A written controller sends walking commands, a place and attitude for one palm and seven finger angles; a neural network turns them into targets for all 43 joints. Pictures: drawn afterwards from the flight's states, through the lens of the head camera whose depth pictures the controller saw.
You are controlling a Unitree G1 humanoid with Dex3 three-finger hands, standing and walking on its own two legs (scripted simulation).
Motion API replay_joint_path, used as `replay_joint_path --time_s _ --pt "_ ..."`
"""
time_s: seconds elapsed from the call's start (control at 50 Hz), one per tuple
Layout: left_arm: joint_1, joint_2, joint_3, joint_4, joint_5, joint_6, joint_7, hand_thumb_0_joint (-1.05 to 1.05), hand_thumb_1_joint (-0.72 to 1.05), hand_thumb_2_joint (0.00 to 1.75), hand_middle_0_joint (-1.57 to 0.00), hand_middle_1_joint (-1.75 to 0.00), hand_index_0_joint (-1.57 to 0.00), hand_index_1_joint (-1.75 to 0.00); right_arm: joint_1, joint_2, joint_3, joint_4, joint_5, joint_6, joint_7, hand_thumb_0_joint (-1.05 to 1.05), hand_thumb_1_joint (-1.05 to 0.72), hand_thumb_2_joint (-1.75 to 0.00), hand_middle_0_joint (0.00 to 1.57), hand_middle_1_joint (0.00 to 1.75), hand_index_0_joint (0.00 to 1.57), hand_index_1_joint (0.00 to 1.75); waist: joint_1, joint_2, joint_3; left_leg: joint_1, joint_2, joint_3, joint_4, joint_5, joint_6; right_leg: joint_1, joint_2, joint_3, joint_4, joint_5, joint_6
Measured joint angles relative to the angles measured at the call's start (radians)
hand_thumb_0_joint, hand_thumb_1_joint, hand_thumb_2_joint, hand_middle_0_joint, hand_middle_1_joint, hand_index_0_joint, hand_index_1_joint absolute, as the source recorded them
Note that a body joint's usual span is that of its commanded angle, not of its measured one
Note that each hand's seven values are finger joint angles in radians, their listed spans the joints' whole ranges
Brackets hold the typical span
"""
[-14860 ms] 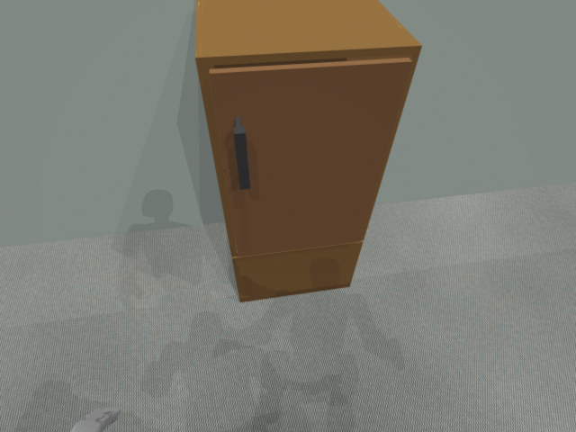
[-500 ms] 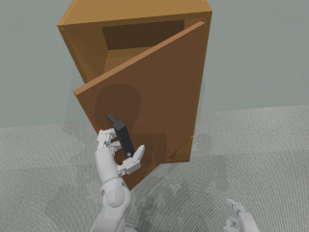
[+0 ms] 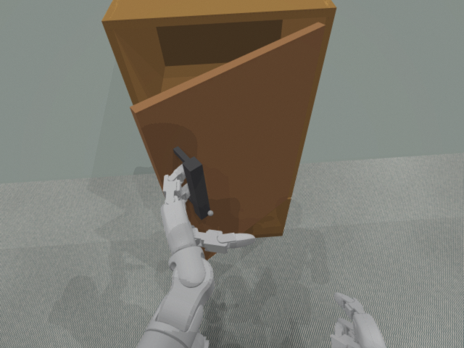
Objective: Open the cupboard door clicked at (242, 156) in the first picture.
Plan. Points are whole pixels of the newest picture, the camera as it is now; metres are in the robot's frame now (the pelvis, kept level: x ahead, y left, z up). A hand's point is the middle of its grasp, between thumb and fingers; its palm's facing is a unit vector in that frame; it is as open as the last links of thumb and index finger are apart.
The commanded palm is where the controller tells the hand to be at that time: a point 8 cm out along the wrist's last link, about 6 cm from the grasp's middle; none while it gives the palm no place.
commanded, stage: slide the hand sideways off the handle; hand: left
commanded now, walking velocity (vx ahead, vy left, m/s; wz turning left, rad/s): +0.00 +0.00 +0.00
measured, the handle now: (191, 184) +0.39 +0.09 +0.06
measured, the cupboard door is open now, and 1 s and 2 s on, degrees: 35 38 38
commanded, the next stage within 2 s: draw the hand back to the body in 1.28 s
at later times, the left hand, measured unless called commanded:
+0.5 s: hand (211, 234) +0.29 +0.05 +0.06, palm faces -0.03 -1.00 +0.01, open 16.4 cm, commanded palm +0.26 +0.09 +0.06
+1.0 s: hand (185, 262) +0.24 +0.08 +0.06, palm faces +0.05 -1.00 +0.03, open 16.3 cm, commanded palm +0.21 +0.13 +0.06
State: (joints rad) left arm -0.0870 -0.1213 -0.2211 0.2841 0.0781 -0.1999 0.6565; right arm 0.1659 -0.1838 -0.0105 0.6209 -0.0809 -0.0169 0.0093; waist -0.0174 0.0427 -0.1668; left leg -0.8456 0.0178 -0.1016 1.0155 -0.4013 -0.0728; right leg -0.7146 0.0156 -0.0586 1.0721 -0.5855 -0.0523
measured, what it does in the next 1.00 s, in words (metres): stands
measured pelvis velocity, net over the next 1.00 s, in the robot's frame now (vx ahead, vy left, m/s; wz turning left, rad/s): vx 0.00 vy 0.04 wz -0.03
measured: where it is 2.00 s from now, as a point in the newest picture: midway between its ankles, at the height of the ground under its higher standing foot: outside the picture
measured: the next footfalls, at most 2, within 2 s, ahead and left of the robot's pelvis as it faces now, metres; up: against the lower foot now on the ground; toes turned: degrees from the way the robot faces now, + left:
none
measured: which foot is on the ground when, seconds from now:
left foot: down 0.00-1.00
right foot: down 0.00-1.00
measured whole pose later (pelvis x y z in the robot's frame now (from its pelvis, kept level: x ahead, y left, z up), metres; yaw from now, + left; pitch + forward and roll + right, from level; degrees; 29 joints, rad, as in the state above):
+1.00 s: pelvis +0.00 +0.04 +0.00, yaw -2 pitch +11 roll -1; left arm 0.32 -0.03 -0.32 -0.06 0.08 -0.28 0.31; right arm 0.21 -0.18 0.03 0.42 -0.03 0.05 0.04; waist 0.01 0.03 -0.14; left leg -0.82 0.01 -0.06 1.06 -0.44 -0.03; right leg -0.68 0.01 -0.02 1.06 -0.58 0.00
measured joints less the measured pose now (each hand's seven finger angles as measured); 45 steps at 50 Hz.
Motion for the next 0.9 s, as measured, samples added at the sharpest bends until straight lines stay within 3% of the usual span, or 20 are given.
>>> replay_joint_path --time_s 0.1,0.12,0.22,0.28,0.36,0.46,0.52,0.72,0.9 --pt "-0.053 -0.007 -0.016 0.044 0.003 0.020 0.020 -0.01 -0.50 0.30 -0.21 -0.46 -0.22 -0.47 -0.009 0.008 0.004 0.007 -0.002 -0.004 0.011 0.01 -0.91 -0.90 0.20 0.30 0.20 0.30 -0.003 0.003 0.003 -0.009 0.001 0.007 0.018 -0.002 0.005 -0.003 0.000 0.008 -0.001 0.009 0.015" --pt "-0.053 -0.003 -0.023 0.042 0.017 0.018 -0.006 -0.01 -0.50 0.30 -0.20 -0.43 -0.22 -0.44 -0.009 0.010 0.008 0.004 0.001 -0.001 0.015 0.01 -0.91 -0.90 0.20 0.30 0.20 0.30 -0.006 0.000 0.005 -0.011 -0.001 0.010 0.020 -0.002 0.010 -0.005 -0.002 0.011 0.001 0.010 0.018" --pt "0.002 0.074 -0.040 0.008 -0.008 -0.097 -0.300 -0.01 -0.49 0.30 -0.16 -0.35 -0.11 -0.35 0.039 0.002 0.009 -0.054 0.027 0.008 0.021 0.01 -0.91 -0.90 0.21 0.30 0.20 0.30 0.002 -0.005 0.018 -0.029 -0.010 0.017 0.037 -0.001 0.029 -0.017 -0.011 0.017 0.008 0.014 0.034" --pt "0.021 0.092 -0.069 -0.004 -0.049 -0.129 -0.380 -0.01 -0.50 0.30 -0.14 -0.33 -0.10 -0.32 0.058 -0.010 0.007 -0.069 0.047 0.005 0.020 0.01 -0.91 -0.90 0.21 0.30 0.20 0.30 0.002 0.011 0.033 -0.026 -0.010 0.022 0.050 -0.008 0.039 -0.007 -0.012 0.023 0.004 0.017 0.046" --pt "0.036 0.036 -0.080 -0.013 -0.072 -0.120 -0.345 -0.01 -0.50 0.30 -0.13 -0.31 -0.11 -0.30 0.069 -0.014 0.010 -0.078 0.055 0.014 0.025 0.01 -0.91 -0.90 0.20 0.30 0.20 0.30 -0.003 0.013 0.043 -0.015 -0.012 0.043 0.050 -0.011 0.055 0.002 -0.017 0.043 -0.004 0.024 0.063" --pt "0.050 0.023 -0.100 -0.030 0.018 -0.097 -0.261 -0.01 -0.50 0.30 -0.13 -0.30 -0.13 -0.30 0.077 0.002 0.014 -0.102 0.045 0.041 0.046 0.01 -0.91 -0.90 0.20 0.30 0.20 0.30 -0.011 -0.005 0.026 -0.026 -0.011 0.066 0.058 -0.016 0.068 -0.017 -0.018 0.066 0.004 0.026 0.075" --pt "0.068 0.029 -0.109 -0.049 0.037 -0.088 -0.244 -0.01 -0.50 0.30 -0.13 -0.30 -0.14 -0.30 0.072 0.007 0.017 -0.115 0.047 0.058 0.052 0.01 -0.91 -0.90 0.20 0.30 0.20 0.30 -0.012 -0.007 0.028 -0.026 -0.008 0.068 0.068 -0.022 0.071 -0.014 -0.016 0.068 0.007 0.023 0.076" --pt "0.172 0.056 -0.127 -0.151 0.025 -0.069 -0.249 -0.01 -0.50 0.30 -0.15 -0.30 -0.15 -0.30 0.044 0.008 0.027 -0.150 0.058 0.077 0.044 0.01 -0.91 -0.90 0.21 0.30 0.20 0.30 0.005 -0.003 0.035 -0.001 -0.010 0.061 0.060 -0.024 0.072 0.018 -0.017 0.060 -0.010 0.025 0.077" --pt "0.308 0.081 -0.120 -0.267 0.015 -0.069 -0.311 -0.01 -0.50 0.30 -0.15 -0.30 -0.15 -0.30 0.032 0.006 0.036 -0.184 0.058 0.080 0.033 0.01 -0.91 -0.90 0.21 0.30 0.20 0.30 0.019 -0.009 0.033 0.019 -0.006 0.047 0.050 -0.029 0.057 0.037 -0.012 0.047 -0.014 0.015 0.064"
